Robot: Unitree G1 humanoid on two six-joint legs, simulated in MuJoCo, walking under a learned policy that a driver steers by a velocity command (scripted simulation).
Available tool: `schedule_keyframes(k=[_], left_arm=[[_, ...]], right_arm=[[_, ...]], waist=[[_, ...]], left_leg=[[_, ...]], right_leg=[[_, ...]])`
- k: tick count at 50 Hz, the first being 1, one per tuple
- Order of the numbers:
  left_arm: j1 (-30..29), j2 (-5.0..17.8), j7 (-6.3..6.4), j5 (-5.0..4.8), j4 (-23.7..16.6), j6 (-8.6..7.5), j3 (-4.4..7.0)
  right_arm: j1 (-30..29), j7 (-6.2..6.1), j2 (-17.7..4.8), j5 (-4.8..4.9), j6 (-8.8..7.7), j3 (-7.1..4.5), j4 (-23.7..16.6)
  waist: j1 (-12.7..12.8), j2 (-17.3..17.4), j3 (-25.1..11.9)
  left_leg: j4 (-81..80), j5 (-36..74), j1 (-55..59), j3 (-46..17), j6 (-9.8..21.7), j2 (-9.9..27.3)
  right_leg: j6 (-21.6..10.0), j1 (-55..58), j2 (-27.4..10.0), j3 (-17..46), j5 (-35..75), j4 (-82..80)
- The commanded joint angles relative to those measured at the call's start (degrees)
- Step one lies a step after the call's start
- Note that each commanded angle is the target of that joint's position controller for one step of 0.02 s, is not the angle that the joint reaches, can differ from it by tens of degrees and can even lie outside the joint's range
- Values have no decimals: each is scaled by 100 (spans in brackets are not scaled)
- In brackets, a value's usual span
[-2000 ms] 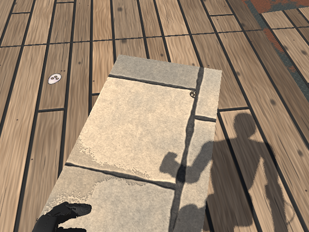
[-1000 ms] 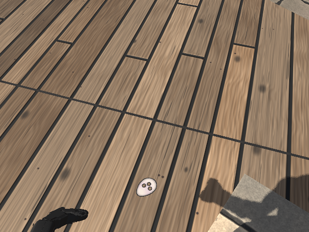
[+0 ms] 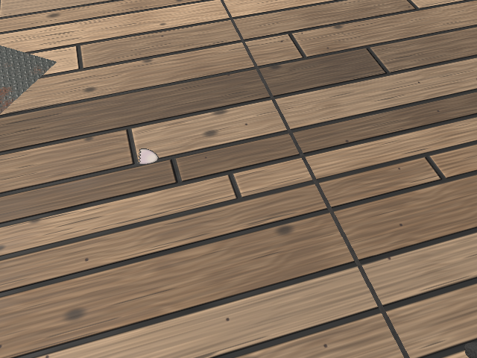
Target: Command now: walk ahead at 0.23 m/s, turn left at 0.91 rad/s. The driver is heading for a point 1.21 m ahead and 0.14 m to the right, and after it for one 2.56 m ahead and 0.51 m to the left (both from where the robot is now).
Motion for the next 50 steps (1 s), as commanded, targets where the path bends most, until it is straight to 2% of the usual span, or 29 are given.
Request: schedule_keyframes(k=[1, 2, 5, 9, 10, 12, 14, 15, 17, 18, 19, 20, 21, 23, 24, 27, 31, 34, 36, 38, 39, 40, 41, 42, 43, 45, 46, 48, 50], left_arm=[[-241, 697, 164, -165, -629, -62, 127], [54, 758, 186, -187, -565, -76, 108], [782, 842, 94, -85, -406, -202, 104], [1082, 881, -21, -92, -298, -341, 89], [1362, 980, -144, 189, -133, -250, 102], [1049, 1064, -246, 83, -160, -193, 136], [1039, 1024, -255, 43, -128, -153, 126], [1156, 1011, -264, 28, -64, -118, 120], [1237, 776, -297, -51, 32, -50, 52], [1089, 393, -311, 19, -48, -91, -65], [624, -324, -322, -10, -503, -197, -274], [293, 55, -251, -66, -716, -231, -189], [98, 319, -281, -67, -717, -223, -105], [707, 459, -436, 0, -347, -172, -55], [862, 494, -500, 58, -214, -97, -34], [601, 291, -584, 33, -207, 47, -86], [-122, 220, -645, 21, -412, 71, -172], [-680, 94, -735, 24, -620, 59, -311], [-695, 74, -701, -25, -696, 82, -367], [263, 362, -612, -57, -494, 99, -287], [1376, 627, -549, -75, -191, 95, -163], [2627, 968, -446, -42, 195, 45, 21], [2575, 1236, -296, -73, 315, 68, 158], [1924, 1834, -264, 42, 107, 178, 271], [1984, 1722, -260, -53, -59, 179, 310], [1807, 1224, -173, -37, 119, 88, 198], [1534, 1094, -142, -35, 100, 14, 139], [1374, 869, -132, -70, 43, -141, 23], [1369, 923, -153, -112, 27, -257, 23]], right_arm=[[444, 23, -830, -81, -56, -228, -252], [438, 68, -664, -96, -97, -150, -265], [139, 104, -300, -52, -291, 38, -339], [-105, 77, -156, 13, -512, 141, -329], [-307, 351, -166, -560, -368, 201, -305], [-80, 567, -90, -411, -319, 225, -203], [-97, 565, -170, -335, -351, 244, -154], [-104, 518, -172, -330, -378, 266, -153], [696, 361, -83, -360, -506, 282, 180], [1844, 278, -326, -393, -615, 179, 546], [2617, 178, -1016, -523, -684, 79, 518], [2428, 56, -1314, -481, -710, -28, 457], [2076, 32, -901, -441, -730, 81, 499], [1264, 53, -426, -366, -764, 231, 424], [1143, 22, -283, -343, -786, 283, 437], [1363, 52, -160, -320, -918, 298, 727], [1515, 72, -60, -347, -1022, 297, 1092], [1685, 9, -118, -319, -1037, 292, 1365], [1767, -62, -371, -327, -1025, 255, 1478], [1624, -190, -752, -407, -879, 147, 1489], [1341, -220, -924, -466, -770, 83, 1403], [1065, -182, -1001, -465, -709, 57, 1271], [1024, -29, -435, -486, -755, 192, 1271], [1136, 83, 153, -386, -897, 372, 661], [513, 79, -258, -424, -1050, 359, 411], [414, 82, -301, -413, -1156, 415, 418], [416, 72, -232, -529, -1058, 442, 467], [626, 91, -184, -624, -780, 484, 474], [24, 139, -98, -608, -664, 541, 204]], waist=[[-53, -1030, -654], [60, -896, -587], [383, -793, -387], [467, -938, -144], [512, -391, -136], [292, -1194, -114], [275, -1458, -29], [255, -1409, 17], [-236, -645, 48], [-811, 239, -442], [-1142, 1699, -885], [-1116, 1114, -511], [-831, 497, -95], [-235, 470, -118], [-125, 561, -75], [-86, 401, 331], [-74, 278, 622], [-143, 96, 748], [-32, 242, 422], [580, 614, -268], [1129, 724, -814], [1669, 520, -1302], [1369, -405, -1096], [549, -1737, -1231], [930, -614, -1469], [342, 327, -234], [86, 474, 7], [-234, 259, 211], [-165, 173, 458]], left_leg=[[1659, 505, -1388, 596, -190, 848], [1932, 619, -1578, 834, -184, 956], [1728, 670, -1817, 1167, -149, 1173], [637, 952, -1629, 1069, -146, 1371], [200, 922, -1026, 1114, -72, 1012], [-751, 807, -85, 1440, 34, 1020], [-1510, 502, 672, 1735, 166, 1035], [-1911, 338, 971, 1793, 266, 1029], [-2900, 869, 2606, 1925, 436, 834], [-3040, 376, 4082, 1196, 446, 1278], [-3878, -2014, 4780, -1282, 552, 3093], [-4364, -2475, 4080, -2577, 874, 3567], [-4200, -2045, 3843, -1920, 821, 3350], [-4346, -832, 3174, -562, 543, 2744], [-4522, -432, 2894, -107, 499, 2593], [-4858, 743, 2660, 842, 496, 2423], [-5044, 2199, 2731, 1982, 382, 2213], [-5002, 3938, 2913, 2651, 178, 2109], [-4389, 7228, 3198, 2932, 46, 2135], [-2909, 9413, 3659, 2917, -7, 2376], [-1581, 9732, 3433, 2814, 82, 2513], [247, 8710, 2537, 2687, 216, 2438], [2252, 3167, 864, 2627, 213, 1574], [4235, -288, -1732, 1959, -83, 564], [4183, 270, -2285, 851, 33, 868], [2949, 760, -1931, 830, 47, 1417], [2618, 636, -1518, 851, -16, 1572], [2001, 407, -1084, 922, -233, 1759], [968, 755, -812, 1231, -379, 1827]], right_leg=[[-836, 1268, -1808, 1897, -1952, -1364], [-824, 1301, -1789, 1792, -2259, -1474], [-833, 1335, -1651, 1504, -2891, -1687], [-1039, 1172, -1825, 1389, -2607, -1971], [-891, 722, -1719, 962, -2454, -2059], [-702, 226, -1536, 364, -2242, -2108], [-701, -113, -1587, 232, -2254, -2104], [-759, -146, -1699, 268, -2225, -1986], [-771, -1012, -1449, 152, -2074, -1015], [-635, -1836, -875, -227, -1739, 695], [-441, -3173, -208, -435, -2474, 3062], [-539, -4067, -22, 286, -1713, 3910], [-552, -4252, -374, 570, -1084, 4157], [-306, -3481, -613, 349, -440, 3909], [-182, -3218, -684, 214, -253, 3952], [-102, -3388, -700, 105, 331, 4096], [-259, -3393, -693, -406, 943, 3378], [-575, -2797, -609, -1130, 982, 2319], [-879, -1809, -150, -1677, 786, 1779], [-1124, -793, 228, -1733, 184, 1671], [-1287, 294, 375, -1575, -292, 1742], [-1490, 1885, 417, -1054, -610, 1216], [-1667, 2893, -142, -86, -1097, 1015], [-2659, 3938, -1425, 3328, -1708, -18], [-2714, 3959, -1658, 4268, -2049, -949], [-2228, 2242, -1499, 3538, -1479, -1466], [-2020, 1471, -1110, 2874, -1069, -1463], [-2057, 449, -778, 2348, -587, -1576], [-1981, -334, -431, 1849, -293, -1842]])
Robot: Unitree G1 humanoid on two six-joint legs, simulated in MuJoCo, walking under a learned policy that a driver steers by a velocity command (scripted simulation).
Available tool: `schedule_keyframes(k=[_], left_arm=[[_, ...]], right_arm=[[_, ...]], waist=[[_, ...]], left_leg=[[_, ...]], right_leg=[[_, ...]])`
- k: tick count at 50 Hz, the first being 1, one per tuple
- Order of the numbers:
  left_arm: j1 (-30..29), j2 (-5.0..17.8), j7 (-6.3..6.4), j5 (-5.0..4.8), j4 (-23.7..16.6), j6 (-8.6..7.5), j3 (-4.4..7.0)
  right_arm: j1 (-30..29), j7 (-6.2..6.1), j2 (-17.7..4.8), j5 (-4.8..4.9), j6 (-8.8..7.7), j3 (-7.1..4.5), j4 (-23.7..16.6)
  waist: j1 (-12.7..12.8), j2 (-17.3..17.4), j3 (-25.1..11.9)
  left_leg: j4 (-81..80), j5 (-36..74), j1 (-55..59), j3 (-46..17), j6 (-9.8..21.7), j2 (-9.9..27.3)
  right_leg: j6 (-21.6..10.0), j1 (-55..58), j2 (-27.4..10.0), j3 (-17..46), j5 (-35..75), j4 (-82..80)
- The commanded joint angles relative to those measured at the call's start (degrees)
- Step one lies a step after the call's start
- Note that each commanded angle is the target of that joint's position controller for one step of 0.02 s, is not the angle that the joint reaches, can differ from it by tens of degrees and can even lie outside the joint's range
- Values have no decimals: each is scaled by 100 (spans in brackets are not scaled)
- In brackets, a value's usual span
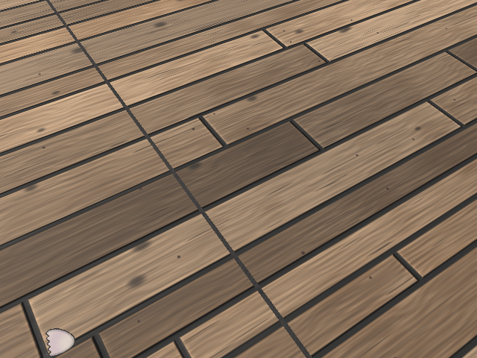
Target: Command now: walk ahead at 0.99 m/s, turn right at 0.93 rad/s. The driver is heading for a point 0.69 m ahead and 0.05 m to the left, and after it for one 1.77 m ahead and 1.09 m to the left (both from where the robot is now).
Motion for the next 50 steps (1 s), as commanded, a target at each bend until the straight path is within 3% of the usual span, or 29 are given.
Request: schedule_keyframes(k=[1, 4, 6, 8, 10, 11, 12, 13, 14, 15, 16, 19, 23, 26, 28, 30, 31, 32, 33, 34, 35, 36, 37, 38, 41, 43, 45, 48, 50], left_arm=[[-423, 777, 42, -28, -554, -290, 173], [-145, 798, 13, -90, -420, -322, 209], [110, 798, 11, -143, -276, -376, 202], [166, 904, 69, -108, -175, -405, 211], [43, 1234, 108, 45, -134, -392, 260], [-318, 1240, 99, 123, -173, -377, 257], [-449, 732, 120, 193, -267, -425, 130], [566, -254, 33, -120, -535, -445, -115], [134, 224, 70, 15, -444, -435, -156], [-515, 440, 43, 44, -503, -400, -104], [-908, 461, -12, 96, -587, -381, -125], [-1154, 124, -171, 189, -789, -242, -239], [-2096, 74, -235, 232, -1231, -206, -377], [-2912, -72, -360, 204, -1518, -307, -529], [-3018, -102, -346, 138, -1541, -336, -560], [-2887, 152, -225, 191, -1482, -347, -469], [-2479, 335, -143, 230, -1359, -355, -386], [-1452, 536, -48, 244, -1053, -366, -273], [-325, 746, 59, 272, -719, -366, -146], [614, 1243, 177, 402, -560, -386, 28], [330, 1418, 141, 450, -648, -354, 77], [-201, 1002, 108, 313, -704, -317, 72], [-570, 502, 99, 265, -666, -368, -33], [-639, 317, 84, 277, -539, -412, -51], [-557, 8, 78, 149, -217, -564, -114], [-517, -68, 50, 34, -51, -645, -125], [-638, -103, 45, 52, 16, -696, -134], [-695, 121, 76, 50, 71, -746, -90], [-450, 407, 135, 35, 132, -738, -50]], right_arm=[[-402, 63, -737, 18, 119, -148, -573], [-957, 161, -503, 177, 68, -37, -679], [-1096, 159, -563, 212, 22, -58, -655], [-994, 111, -755, 177, -12, -138, -590], [186, -6, -1218, 233, -35, -366, -242], [1339, -109, -1395, 288, -26, -479, 63], [2546, -245, -1742, 188, -19, -628, 307], [2251, -185, -2290, -36, -36, -756, 389], [1741, -63, -1739, 102, -2, -726, 302], [1266, -17, -1298, 160, -25, -654, 305], [1172, 20, -1060, 157, -36, -612, 423], [1515, 6, -650, 199, -144, -459, 908], [1692, 41, -891, 331, -289, -488, 1141], [1874, 71, -898, 434, -335, -478, 1278], [1978, 73, -1188, 464, -350, -528, 1359], [2064, 48, -1440, 452, -308, -575, 1483], [2137, 16, -1580, 429, -274, -602, 1540], [2101, -23, -1694, 379, -213, -625, 1578], [1919, -42, -1653, 367, -179, -615, 1539], [1993, -43, -1003, 302, -194, -495, 1357], [2590, -3, -433, 638, -179, -390, 1125], [2001, -43, -945, 556, -118, -485, 1111], [1462, -16, -947, 490, -76, -495, 1065], [1244, 28, -800, 449, -28, -469, 1050], [1114, 177, -453, 302, 269, -445, 954], [573, 258, -342, 270, 388, -421, 681], [147, 353, -258, 274, 397, -360, 436], [-539, 488, -361, 303, 356, -292, 138], [-733, 537, -453, 294, 323, -297, 101]], waist=[[-261, 270, 652], [133, -92, 439], [337, -176, 230], [291, -235, -3], [-346, -386, -795], [-1080, -349, -1247], [-1550, 99, -1845], [-524, 2317, -2316], [-669, 1412, -1849], [-600, 610, -998], [-559, 73, -628], [-224, 419, -92], [-145, 377, 527], [-261, 278, 681], [-252, 312, 662], [-138, 323, 325], [53, 473, -103], [533, 600, -704], [1115, 567, -1227], [1177, -349, -2041], [515, -1697, -2889], [505, -950, -2072], [427, -449, -1109], [292, -148, -563], [-143, -325, -58], [-232, -341, 246], [-349, -371, 394], [-384, -124, 682], [-373, -52, 614]], left_leg=[[-1337, 654, 21, 599, -225, 28], [-3048, 2366, 788, 841, -80, -269], [-3618, 2935, 1059, 871, 114, -405], [-4074, 2647, 1247, 852, 302, -605], [-4009, 1479, 2269, 853, 488, -965], [-4075, 1233, 3432, 859, 564, -788], [-3784, -507, 4780, -99, 657, 77], [-5026, -1955, 5926, -3760, 1424, 1681], [-5650, -2650, 5496, -4604, 1515, 1499], [-5636, -2181, 4634, -3427, 1452, 1265], [-5643, -1344, 3977, -2669, 1383, 1008], [-5929, -328, 3080, -1463, 1188, 506], [-6686, 756, 2626, -460, 1247, 326], [-7207, 2273, 2097, 120, 1182, 32], [-7218, 3427, 2277, 96, 1242, 222], [-6551, 5299, 3159, 183, 1171, 261], [-5817, 6208, 3454, 186, 1087, 264], [-4524, 6538, 3352, 188, 1007, 231], [-2947, 5588, 2522, 226, 924, 16], [-797, 2596, 1488, 388, 970, -421], [1002, -566, 43, 159, 879, -1045], [1190, -40, -606, 91, 940, -671], [863, 419, -775, 145, 920, -409], [624, 503, -653, 187, 888, -249], [311, 434, -383, 205, 770, 61], [100, 705, -829, 342, 713, 173], [-430, 1426, -836, 606, 726, 99], [-2111, 2397, -148, 1183, 919, -105], [-2756, 2716, 412, 1620, 1112, -518]], right_leg=[[-803, -1333, -1293, 1941, 696, -1961], [-394, -1048, -1114, 1588, 2179, -1888], [-243, -299, -1367, 1624, 3063, -1852], [-77, 665, -1566, 1611, 4347, -1374], [147, 1354, -1737, 1574, 6008, 139], [244, 895, -1594, 1374, 5708, 1519], [285, -164, -1336, 1051, 4167, 3521], [588, -2227, -358, 652, -910, 5408], [425, -2963, -738, 693, -596, 5560], [427, -3038, -1083, 667, 46, 5273], [441, -2898, -1231, 589, 223, 4979], [523, -2805, -1434, 689, 64, 4404], [709, -3357, -1541, 349, 695, 3173], [732, -2218, -1634, -479, 1930, 1378], [687, -1585, -1534, -527, 2257, 943], [589, -1211, -1250, -597, 1922, 590], [543, -634, -1045, -604, 1519, 561], [495, 496, -894, -533, 1106, 567], [468, 1871, -1306, -216, 856, 595], [446, 3019, -2782, 1328, -1132, 547], [-28, 3722, -4076, 4405, -2573, -718], [-19, 3056, -3785, 4189, -2671, -1136], [42, 2215, -3549, 3087, -1856, -1109], [97, 1494, -3356, 2373, -779, -1263], [304, 492, -3059, 971, 263, -1678], [448, 431, -2962, 178, 924, -1953], [603, 231, -2582, -786, 1714, -2093], [759, 41, -2333, -1669, 2752, -2328], [846, 529, -2403, -1883, 4606, -2123]])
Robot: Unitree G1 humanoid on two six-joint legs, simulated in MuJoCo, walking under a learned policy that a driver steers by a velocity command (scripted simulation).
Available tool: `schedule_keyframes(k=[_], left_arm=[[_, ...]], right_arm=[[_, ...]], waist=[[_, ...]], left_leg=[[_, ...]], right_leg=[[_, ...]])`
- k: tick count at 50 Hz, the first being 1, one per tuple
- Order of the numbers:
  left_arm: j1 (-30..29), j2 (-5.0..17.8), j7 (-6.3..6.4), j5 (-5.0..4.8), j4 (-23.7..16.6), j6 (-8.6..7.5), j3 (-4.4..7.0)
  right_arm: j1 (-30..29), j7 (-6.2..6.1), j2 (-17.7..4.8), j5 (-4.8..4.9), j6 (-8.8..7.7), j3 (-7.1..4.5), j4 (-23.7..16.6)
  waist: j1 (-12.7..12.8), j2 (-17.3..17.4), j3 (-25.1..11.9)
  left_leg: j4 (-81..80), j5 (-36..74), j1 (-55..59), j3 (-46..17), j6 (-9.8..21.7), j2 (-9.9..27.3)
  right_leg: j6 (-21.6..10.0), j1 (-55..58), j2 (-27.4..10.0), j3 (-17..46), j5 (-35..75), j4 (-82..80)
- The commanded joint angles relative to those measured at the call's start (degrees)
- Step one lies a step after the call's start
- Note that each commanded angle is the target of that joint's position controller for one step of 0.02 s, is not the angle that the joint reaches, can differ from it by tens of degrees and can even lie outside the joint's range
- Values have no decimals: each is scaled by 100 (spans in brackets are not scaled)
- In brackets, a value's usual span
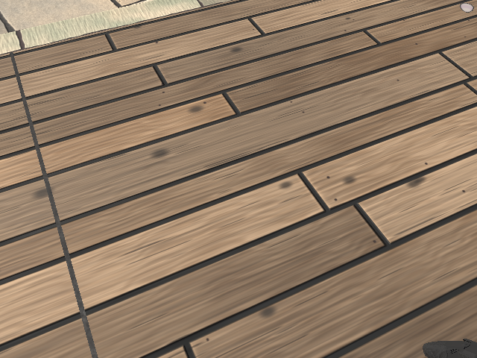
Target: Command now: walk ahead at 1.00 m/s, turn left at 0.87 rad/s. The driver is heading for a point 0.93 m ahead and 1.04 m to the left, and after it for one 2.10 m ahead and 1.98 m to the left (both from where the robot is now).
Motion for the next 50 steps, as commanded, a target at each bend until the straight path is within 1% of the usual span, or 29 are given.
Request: schedule_keyframes(k=[1, 3, 4, 5, 6, 7, 8, 9, 10, 12, 16, 18, 22, 24, 25, 26, 27, 28, 29, 31, 34, 36, 40, 43, 45, 47, 48, 49, 50], left_arm=[[-688, 748, 77, -28, -562, -113, 81], [-797, 1149, 169, 29, -671, 99, 191], [-1045, 1268, 189, 70, -782, 221, 236], [-1155, 1235, 144, 119, -836, 293, 243], [-1303, 598, 23, 136, -936, 265, 117], [-701, 329, 4, 29, -1667, 142, -17], [-1285, 549, 32, 95, -1789, -24, -70], [-1538, 624, 30, 80, -1774, -98, -83], [-1663, 543, 37, 131, -1780, -83, -111], [-1525, 460, 39, 310, -1706, 176, -162], [-2500, 183, -66, 248, -2178, 370, -285], [-2969, 60, -119, 118, -2349, 346, -348], [-3127, 317, -97, 19, -2444, 295, -273], [-2375, 681, -4, 18, -2227, 263, -114], [-1391, 912, 71, 13, -1999, 234, 9], [-117, 1213, 192, 86, -1733, 210, 153], [677, 1616, 277, 312, -1586, 183, 253], [-174, 1802, 199, 300, -1703, 219, 322], [-979, 1064, 162, 258, -1896, 268, 219], [-1138, 555, 115, 234, -1697, 300, 96], [-600, 225, 40, 69, -1092, 154, 4], [-591, 245, -36, 15, -990, 46, 9], [-642, 405, -27, 59, -828, -57, 30], [-301, 635, 28, 84, -657, -34, 70], [-85, 884, 107, 64, -643, 66, 120], [-288, 1268, 198, 87, -722, 256, 221], [-589, 1338, 185, 98, -873, 341, 246], [-704, 1178, 116, 140, -933, 384, 243], [-756, 352, 19, 238, -1230, 353, 50]], right_arm=[[43, 88, -50, 15, -61, 76, -225], [1118, -8, -378, 46, -64, -47, 59], [2207, -83, -625, 40, -56, -184, 360], [3190, -220, -897, 39, -35, -364, 698], [2750, -359, -1260, 173, 51, -534, 704], [2276, -340, -2006, -74, 126, -642, 384], [2313, -404, -1782, -33, 142, -662, 205], [2182, -463, -1408, -1, 92, -589, 335], [2019, -478, -1155, 29, 15, -516, 437], [1702, -514, -864, 69, -173, -391, 385], [1708, -444, -853, 94, -369, -379, 329], [1800, -393, -906, 111, -382, -436, 314], [2039, -378, -1025, 154, -366, -522, 351], [1934, -417, -1225, 102, -347, -568, 316], [1724, -397, -1406, 75, -352, -596, 294], [1449, -377, -1160, 48, -414, -519, 201], [1465, -416, -113, 96, -469, -247, -62], [2084, -419, -101, 287, -432, -115, -354], [1620, -461, -533, 95, -294, -153, -104], [1094, -288, -603, -41, -171, -186, -124], [642, -71, -159, -93, 35, -51, -430], [343, -19, -119, -82, 96, 12, -671], [-429, 75, -206, -37, 108, 78, -1009], [-908, 159, -73, -45, 82, 169, -1099], [-712, 96, -196, -37, 57, 123, -947], [602, -13, -528, -19, 33, -38, -576], [1830, -109, -783, -1, 4, -198, -194], [2525, -267, -1008, 42, -3, -389, 143], [2028, -386, -1471, 169, 71, -515, 93]], waist=[[-601, -354, 420], [-1235, -694, -283], [-1773, -760, -820], [-2084, -503, -1190], [-1612, 859, -576], [-748, 1614, -1569], [-1084, 296, -1763], [-864, -390, -789], [-527, -706, -274], [-111, -767, 62], [-215, -458, 445], [-470, -221, 395], [-700, 95, 81], [-335, 104, -416], [282, -26, -950], [924, -149, -1532], [904, -1642, -2066], [73, -2920, -2424], [74, -1448, -1349], [11, -380, -477], [-133, -636, 21], [-238, -640, 95], [-342, -460, 526], [-275, -347, 777], [-421, -551, 403], [-1198, -830, -365], [-1707, -850, -870], [-1839, -345, -1088], [-1117, 1028, -700]], left_leg=[[-762, 432, 1733, 588, 259, -587], [-739, -326, 2857, 638, 437, -1002], [-739, -736, 4001, 431, 610, -1117], [-1078, -1208, 5289, 28, 747, -1173], [-1513, -1403, 5623, -1147, 961, -582], [-2344, -1398, 7309, -4500, 2277, 783], [-3416, -2593, 7151, -5450, 2223, 1008], [-3756, -2763, 6085, -5114, 1878, 897], [-3760, -2269, 5079, -4565, 1629, 643], [-3754, -1326, 3633, -3627, 1465, 143], [-4110, -874, 2273, -2796, 1300, -498], [-4093, -478, 2302, -2636, 1020, -704], [-3602, 628, 3284, -2904, 632, -471], [-2564, 1909, 3772, -2988, 380, -466], [-1351, 2298, 3649, -2801, 234, -631], [283, 1702, 2810, -2560, 113, -876], [2251, -2783, 1310, -1999, 83, -1427], [3161, -3079, 251, -1555, 50, -1372], [3304, -2338, -32, -1362, 42, -817], [2767, -1818, 232, -1109, -84, -389], [2573, -1648, 135, -1054, -134, -30], [2422, -1268, -46, -938, -160, 35], [1035, -352, 139, -423, -113, -52], [-183, -305, 701, 299, 190, -316], [-530, -549, 1407, 695, 380, -824], [-613, -1130, 2880, 572, 598, -1164], [-847, -1381, 4243, 268, 798, -1248], [-1323, -1585, 5646, -330, 976, -1104], [-1323, -1030, 6019, -2122, 1202, -77]], right_leg=[[-352, -1162, -1261, -165, 6521, -68], [-315, -775, -1457, -99, 8310, 1602], [-390, -1063, -1582, 51, 8380, 3043], [-389, -1824, -1426, 146, 7011, 4897], [-195, -3440, -261, 238, 1068, 7224], [105, -5725, 241, 1269, -754, 8921], [-10, -6186, -61, 2069, -235, 8633], [-69, -6112, -364, 2129, 86, 7871], [-50, -5703, -597, 2106, 177, 7186], [106, -4848, -819, 2106, 64, 6492], [329, -4199, -914, 1716, 916, 4396], [271, -3765, -718, 1623, 2156, 3260], [88, -3122, -388, 1708, 2715, 2085], [-5, -2234, -99, 1743, 1920, 1915], [-63, -1192, -52, 1639, 1421, 1906], [-176, 250, -562, 2012, 609, 2137], [-323, 1500, -2208, 4062, -1702, 1541], [-800, 1395, -3008, 7188, -2714, 148], [-855, 433, -2646, 6362, -3206, 87], [-706, -767, -2090, 4246, -1096, 246], [-448, -1320, -1696, 2660, 533, 36], [-449, -1416, -1743, 2004, 1585, -101], [-337, -1617, -1448, 691, 2754, -522], [-132, -1277, -1376, -7, 4848, -401], [-83, -723, -1388, -154, 7369, 286], [-142, -671, -1679, -56, 8783, 2098], [-265, -1250, -1764, 110, 8524, 3617], [-232, -2498, -1326, 151, 5279, 5619], [-95, -4347, -303, 276, -444, 7764]])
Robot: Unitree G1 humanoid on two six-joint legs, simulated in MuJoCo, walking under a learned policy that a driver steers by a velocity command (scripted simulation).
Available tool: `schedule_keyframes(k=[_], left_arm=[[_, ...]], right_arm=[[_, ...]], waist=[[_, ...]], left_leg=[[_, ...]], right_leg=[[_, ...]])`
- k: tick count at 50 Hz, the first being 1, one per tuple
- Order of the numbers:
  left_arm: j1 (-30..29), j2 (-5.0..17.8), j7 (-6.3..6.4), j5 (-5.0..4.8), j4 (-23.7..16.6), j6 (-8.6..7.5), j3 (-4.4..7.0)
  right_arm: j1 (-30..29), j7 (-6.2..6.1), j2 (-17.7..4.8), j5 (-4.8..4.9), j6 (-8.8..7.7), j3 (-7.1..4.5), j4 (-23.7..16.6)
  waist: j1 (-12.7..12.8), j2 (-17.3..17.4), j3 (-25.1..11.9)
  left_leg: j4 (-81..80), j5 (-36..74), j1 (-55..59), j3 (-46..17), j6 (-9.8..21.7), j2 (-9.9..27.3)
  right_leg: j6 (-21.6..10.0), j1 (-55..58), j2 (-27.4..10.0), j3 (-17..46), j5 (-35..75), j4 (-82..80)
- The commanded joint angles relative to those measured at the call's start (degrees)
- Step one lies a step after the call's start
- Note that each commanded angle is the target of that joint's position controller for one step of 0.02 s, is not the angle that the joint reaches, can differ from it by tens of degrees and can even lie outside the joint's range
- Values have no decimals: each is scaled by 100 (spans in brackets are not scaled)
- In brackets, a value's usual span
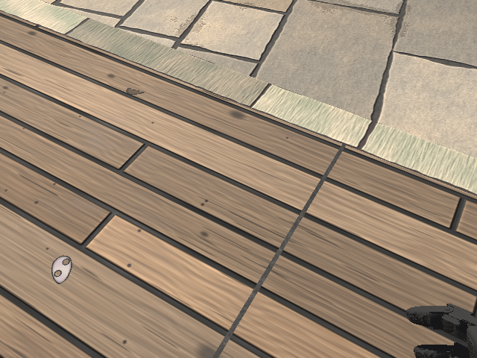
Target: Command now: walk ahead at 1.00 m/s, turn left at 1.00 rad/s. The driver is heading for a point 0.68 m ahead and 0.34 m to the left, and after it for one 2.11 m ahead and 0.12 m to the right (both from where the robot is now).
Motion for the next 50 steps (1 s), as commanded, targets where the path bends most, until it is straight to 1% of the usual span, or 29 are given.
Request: schedule_keyframes(k=[1, 2, 3, 4, 6, 10, 13, 16, 17, 18, 19, 20, 21, 22, 23, 24, 27, 30, 32, 35, 37, 39, 40, 41, 42, 43, 45, 48, 50], left_arm=[[-998, 902, -54, -65, -1693, -199, 176], [-1533, 1064, -57, -40, -1754, -349, 143], [-1596, 1035, -55, -69, -1716, -408, 110], [-1685, 970, -35, 11, -1669, -370, 84], [-1405, 917, -36, 184, -1554, -125, 61], [-2639, 534, -150, 89, -2075, 17, -87], [-3054, 469, -202, -70, -2179, -16, -138], [-3023, 735, -150, -101, -2188, -45, -62], [-2628, 940, -97, -100, -2071, -59, 23], [-1808, 1198, -24, -117, -1881, -90, 147], [-563, 1462, 86, -91, -1612, -114, 283], [665, 1819, 204, 80, -1356, -146, 407], [-120, 2205, 130, 188, -1431, -148, 476], [-925, 1490, 62, 115, -1603, -111, 414], [-1215, 1047, 19, 58, -1562, -103, 308], [-1215, 851, -23, 88, -1399, -112, 266], [-824, 636, -103, 8, -822, -285, 177], [-781, 770, -166, -90, -618, -418, 186], [-838, 847, -184, -118, -550, -444, 194], [-571, 1001, -219, -191, -344, -457, 187], [-373, 1297, -188, -231, -198, -439, 230], [-431, 1466, -86, -276, -147, -341, 236], [-736, 1721, 40, -512, -387, -359, 292], [-576, 879, 44, -110, -622, -365, 85], [555, 668, -26, -386, -394, -418, -41], [139, 1132, -4, -443, -369, -418, 88], [-806, 980, 96, -451, -573, -368, 90], [-589, 726, 104, -447, -475, -139, 161], [-750, 607, 98, -437, -589, -18, 188]], right_arm=[[2193, -267, -1958, -75, 188, -712, 280], [2308, -324, -1702, -61, 188, -716, 301], [2152, -368, -1432, -42, 127, -661, 437], [1987, -397, -1273, -28, 28, -611, 514], [1719, -439, -1006, 12, -164, -482, 492], [1793, -354, -970, 29, -364, -471, 560], [2037, -275, -1078, 97, -388, -543, 669], [2207, -307, -1191, 116, -350, -593, 757], [2198, -326, -1311, 96, -338, -619, 770], [2054, -311, -1516, 61, -333, -656, 761], [1728, -279, -1475, 30, -380, -637, 695], [1576, -314, -572, -40, -466, -397, 515], [2413, -303, -170, 243, -462, -217, 182], [2057, -361, -604, 16, -357, -212, 456], [1670, -286, -717, -91, -308, -245, 469], [1421, -208, -647, -147, -275, -224, 444], [1058, -30, -238, -177, -152, -86, 186], [409, 33, -280, -189, -120, -13, -174], [-62, 113, -335, -165, -139, 39, -363], [-475, 212, -92, -165, -227, 167, -422], [-112, 124, -192, -239, -285, 130, -217], [1576, -25, -436, -298, -336, 2, 420], [1931, -190, -1052, 215, -289, -347, 304], [2253, -340, -1609, 242, -249, -360, 577], [2273, -301, -1442, -35, -282, -325, 452], [1922, -244, -1127, -16, -266, -338, 385], [1113, -201, -661, 143, -380, -219, 442], [898, -186, -303, 1, -488, -167, 630], [734, -266, -389, -19, -489, -219, 727]], waist=[[-852, 888, -1956], [-973, -137, -1506], [-669, -531, -589], [-369, -829, -203], [63, -893, 21], [-121, -547, 435], [-438, -222, 195], [-482, -77, -64], [-303, -75, -376], [193, -121, -884], [925, -161, -1420], [1214, -1210, -2115], [233, -3104, -2663], [225, -1773, -1646], [196, -1000, -1010], [142, -445, -605], [-102, -655, -93], [-243, -647, 243], [-267, -571, 361], [-189, -423, 615], [-355, -650, 234], [-1136, -862, -749], [-1578, -1052, -1317], [-1016, 758, -2036], [-766, 1159, -3701], [-854, 70, -3512], [-425, -580, -1553], [28, -229, -1010], [125, 78, -782]], left_leg=[[-1697, -571, 5902, -5036, 1610, 1785], [-2541, -1152, 5408, -5419, 1371, 1934], [-2803, -903, 4387, -5067, 1181, 1803], [-2828, -315, 3522, -4583, 1031, 1522], [-2838, 480, 2287, -3803, 927, 1106], [-3211, 676, 853, -3132, 648, 461], [-3088, 1727, 1027, -3013, 264, 353], [-2476, 2852, 1938, -3222, -35, 514], [-1861, 3690, 2235, -3234, -178, 498], [-760, 4133, 2235, -3145, -329, 430], [749, 3786, 1531, -2945, -471, 208], [2878, 206, 559, -2434, -483, -159], [3981, -1693, -839, -1843, -649, -527], [4177, -994, -1321, -1721, -575, 98], [3877, -528, -1272, -1575, -619, 346], [3622, -396, -1113, -1521, -663, 492], [3086, -603, -1067, -1716, -732, 639], [2260, -80, -1454, -1693, -823, 657], [1158, 614, -1019, -1273, -860, 650], [-225, 1331, 360, -495, -718, 482], [-652, 1247, 1026, -234, -621, 92], [-1175, 1533, 2781, -347, -446, -88], [-1285, 2500, 3948, -1203, -383, 614], [-550, 5788, 5443, -2571, -462, 1831], [-705, 6008, 6879, -4730, 932, 3084], [-1082, 5711, 6063, -4120, 915, 2692], [-1634, 4957, 4043, -2867, 529, 2173], [-2280, 5017, 2496, -2015, 206, 1936], [-2573, 4910, 1941, -1436, 166, 1843]], right_leg=[[-102, -5648, 617, 1573, -730, 4989], [-137, -5968, 262, 2021, -253, 4477], [-146, -5838, 62, 2022, 22, 3807], [-84, -5428, -97, 2021, -45, 3348], [107, -4679, -300, 2038, -299, 2663], [248, -3958, -297, 1711, 897, 597], [71, -3095, 46, 1610, 2516, -715], [-96, -2551, 338, 1683, 2352, -1518], [-151, -2058, 524, 1682, 1920, -1591], [-213, -1143, 611, 1663, 1389, -1603], [-301, 281, 314, 1789, 927, -1482], [-440, 1476, -1068, 3160, -1009, -1626], [-1061, 1808, -2317, 6814, -2180, -3218], [-1187, 912, -1969, 6646, -3032, -3411], [-1194, 174, -1682, 5543, -2387, -3283], [-1174, -456, -1427, 4776, -1389, -3287], [-1096, -1269, -1071, 3582, -110, -3556], [-1146, -1475, -1043, 2709, 869, -4072], [-1019, -1757, -748, 1842, 1457, -4425], [-958, -2095, -679, 1164, 3543, -4760], [-843, -1356, -656, 966, 5976, -3962], [-617, -1186, -539, 800, 6921, -1738], [-424, -1849, -469, 1110, 6343, -494], [-183, -3098, 375, 1093, -447, 1638], [-127, -4307, 919, 2575, -1775, 3674], [-134, -4171, 572, 2861, -1377, 3525], [-18, -4418, 83, 2249, -769, 2715], [50, -3641, -127, 2275, -140, 2131], [109, -3627, -87, 2072, 221, 1886]])
Next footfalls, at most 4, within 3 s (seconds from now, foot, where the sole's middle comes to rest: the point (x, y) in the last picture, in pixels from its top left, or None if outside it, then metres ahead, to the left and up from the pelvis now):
0.38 right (296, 309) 0.60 -0.10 -0.73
0.80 left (164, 233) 0.83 0.31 -0.73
1.32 right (200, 175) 1.07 0.22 -0.73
1.70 left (133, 178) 1.05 0.44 -0.73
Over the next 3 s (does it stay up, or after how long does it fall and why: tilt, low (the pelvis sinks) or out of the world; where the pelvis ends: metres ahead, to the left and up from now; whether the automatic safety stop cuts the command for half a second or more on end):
stays up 1.39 -0.01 0.02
